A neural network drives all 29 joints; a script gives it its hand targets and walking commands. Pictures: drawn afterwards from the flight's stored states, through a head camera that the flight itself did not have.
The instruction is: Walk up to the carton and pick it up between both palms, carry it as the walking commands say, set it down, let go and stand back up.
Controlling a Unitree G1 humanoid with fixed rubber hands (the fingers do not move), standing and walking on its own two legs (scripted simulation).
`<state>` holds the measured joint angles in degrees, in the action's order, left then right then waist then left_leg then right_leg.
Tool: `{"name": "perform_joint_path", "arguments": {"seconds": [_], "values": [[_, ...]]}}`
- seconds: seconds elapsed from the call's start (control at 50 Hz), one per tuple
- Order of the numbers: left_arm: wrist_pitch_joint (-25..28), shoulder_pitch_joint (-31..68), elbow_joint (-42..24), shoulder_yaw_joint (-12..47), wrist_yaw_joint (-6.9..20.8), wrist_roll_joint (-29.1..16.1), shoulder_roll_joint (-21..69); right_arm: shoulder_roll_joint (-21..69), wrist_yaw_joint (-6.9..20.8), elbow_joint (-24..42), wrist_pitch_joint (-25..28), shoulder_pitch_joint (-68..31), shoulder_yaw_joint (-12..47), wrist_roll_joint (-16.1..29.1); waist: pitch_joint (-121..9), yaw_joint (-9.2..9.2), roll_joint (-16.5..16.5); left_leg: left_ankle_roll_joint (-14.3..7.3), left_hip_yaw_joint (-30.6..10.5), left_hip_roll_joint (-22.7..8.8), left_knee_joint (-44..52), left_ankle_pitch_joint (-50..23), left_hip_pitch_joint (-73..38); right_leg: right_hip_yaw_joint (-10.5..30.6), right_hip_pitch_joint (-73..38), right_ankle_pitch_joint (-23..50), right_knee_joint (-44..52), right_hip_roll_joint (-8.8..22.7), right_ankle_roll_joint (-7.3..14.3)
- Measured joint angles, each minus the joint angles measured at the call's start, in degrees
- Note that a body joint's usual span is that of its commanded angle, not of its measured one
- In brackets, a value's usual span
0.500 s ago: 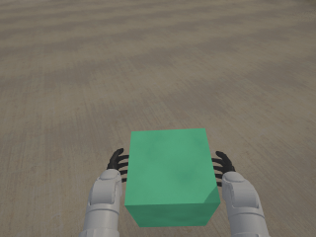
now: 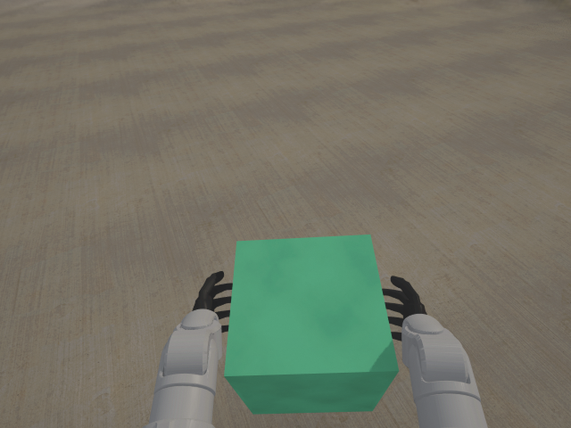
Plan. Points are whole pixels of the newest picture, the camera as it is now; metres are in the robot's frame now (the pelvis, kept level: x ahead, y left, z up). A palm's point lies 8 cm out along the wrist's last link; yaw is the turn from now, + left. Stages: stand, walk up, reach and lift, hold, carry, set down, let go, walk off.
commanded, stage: hold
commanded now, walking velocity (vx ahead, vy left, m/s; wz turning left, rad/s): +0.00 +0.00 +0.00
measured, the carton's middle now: (307, 330) +0.31 +0.00 -0.05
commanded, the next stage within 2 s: carry in 0.72 s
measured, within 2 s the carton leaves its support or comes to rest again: neither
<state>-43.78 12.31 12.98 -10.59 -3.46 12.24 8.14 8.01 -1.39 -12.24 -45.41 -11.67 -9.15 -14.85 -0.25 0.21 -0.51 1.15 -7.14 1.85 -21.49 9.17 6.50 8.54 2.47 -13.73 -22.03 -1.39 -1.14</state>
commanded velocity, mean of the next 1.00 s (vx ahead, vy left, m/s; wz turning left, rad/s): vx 0.00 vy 0.06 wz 0.00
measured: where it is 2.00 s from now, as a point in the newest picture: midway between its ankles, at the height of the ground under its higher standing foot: outside the picture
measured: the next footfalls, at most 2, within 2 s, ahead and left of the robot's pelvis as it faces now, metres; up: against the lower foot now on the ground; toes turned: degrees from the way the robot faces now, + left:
left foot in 1.36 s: +0.02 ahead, +0.19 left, +0.00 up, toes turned +17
right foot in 1.62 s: -0.03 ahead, +0.02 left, +0.00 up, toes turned +1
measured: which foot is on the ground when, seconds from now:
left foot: down 0.00-1.00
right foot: down 0.00-1.00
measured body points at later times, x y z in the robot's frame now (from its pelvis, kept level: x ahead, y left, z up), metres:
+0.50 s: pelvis +0.00 +0.00 +0.00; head -0.04 +0.00 +0.45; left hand +0.29 +0.16 +0.03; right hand +0.29 -0.15 +0.03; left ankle +0.04 +0.13 -0.74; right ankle -0.01 -0.14 -0.74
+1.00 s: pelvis -0.02 +0.01 -0.02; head -0.02 +0.01 +0.43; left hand +0.26 +0.19 +0.03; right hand +0.29 -0.12 +0.03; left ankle +0.01 +0.13 -0.73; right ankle -0.01 -0.14 -0.74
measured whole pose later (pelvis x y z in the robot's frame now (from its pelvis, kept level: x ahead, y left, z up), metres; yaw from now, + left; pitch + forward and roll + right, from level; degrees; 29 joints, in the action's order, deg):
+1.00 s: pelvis -0.02 +0.01 -0.02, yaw +7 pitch +3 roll +1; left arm -54.7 11.5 -2.7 -6.3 -7.1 6.6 8.1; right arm 6.2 -5.2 5.5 -57.4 -10.6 -8.1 -6.6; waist -4.4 -1.6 -0.6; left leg 1.2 1.7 1.1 -43.2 22.0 28.4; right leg 2.2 21.0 -20.7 -38.6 3.8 -3.1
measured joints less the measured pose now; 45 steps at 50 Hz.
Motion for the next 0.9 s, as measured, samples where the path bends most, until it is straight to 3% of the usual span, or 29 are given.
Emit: {"name": "perform_joint_path", "arguments": {"seconds": [0.18,0.26,0.5,0.64,0.72,0.78,0.84,0.9], "values": [[-0.13,1.94,2.32,-1.61,2.08,1.94,0.37,0.32,0.74,-2.45,0.15,-1.86,-2.15,-1.09,-0.25,0.57,-0.32,-0.01,0.57,-0.10,-0.36,0.14,-0.05,0.49,0.37,-0.21,-0.88,-0.14,0.01],[-0.41,1.76,1.51,-0.45,0.00,1.82,0.36,0.26,0.27,-2.12,0.71,-1.36,-1.29,-0.77,-0.16,0.94,-0.52,0.01,0.53,-0.16,-0.42,0.20,0.17,0.42,0.49,-0.16,-0.75,-0.19,-0.03],[-0.02,0.19,0.32,-0.36,0.11,0.34,0.05,0.12,0.39,-0.66,0.13,-0.67,-0.53,-0.15,-0.25,0.00,0.12,-0.14,0.21,0.06,0.18,0.01,-0.20,0.01,-0.28,0.15,0.47,0.13,-0.04],[-0.39,-1.22,-0.82,0.63,1.72,0.00,-0.20,-0.28,0.29,0.95,0.36,1.81,0.27,0.20,-0.31,0.02,0.45,-0.15,0.31,-0.04,1.16,-0.42,-1.02,0.09,-0.99,0.58,1.31,0.15,-0.03],[-0.01,0.52,1.64,-0.83,2.10,1.15,0.12,-0.10,0.59,0.09,-0.41,0.59,-0.27,-0.48,0.55,0.01,-0.04,-0.09,0.38,0.02,0.62,-0.38,-0.90,0.10,-0.43,0.09,-0.13,0.08,0.01],[-1.10,1.00,-0.91,1.23,-0.95,-0.13,0.20,0.01,-0.05,1.72,-0.44,-0.14,-0.64,-0.33,-1.14,-0.70,-0.09,0.11,-0.52,0.61,-4.48,0.97,5.70,-1.47,5.88,-2.03,-5.62,0.14,0.02],[-0.88,1.56,-2.62,1.87,-1.42,-0.57,0.31,-0.16,-0.32,3.80,-0.45,-0.75,-1.27,0.85,-2.87,-0.97,1.25,0.45,-1.59,0.90,-10.38,2.87,12.43,-3.29,11.67,-3.77,-10.44,-0.03,0.13],[-3.08,1.67,-5.56,3.18,-2.18,-2.08,0.35,-1.25,-1.31,8.38,-3.29,0.31,-0.61,3.68,-3.81,-1.45,2.38,0.04,1.63,0.44,-21.52,9.81,19.65,-5.68,15.02,-5.46,-13.71,0.55,0.10]]}}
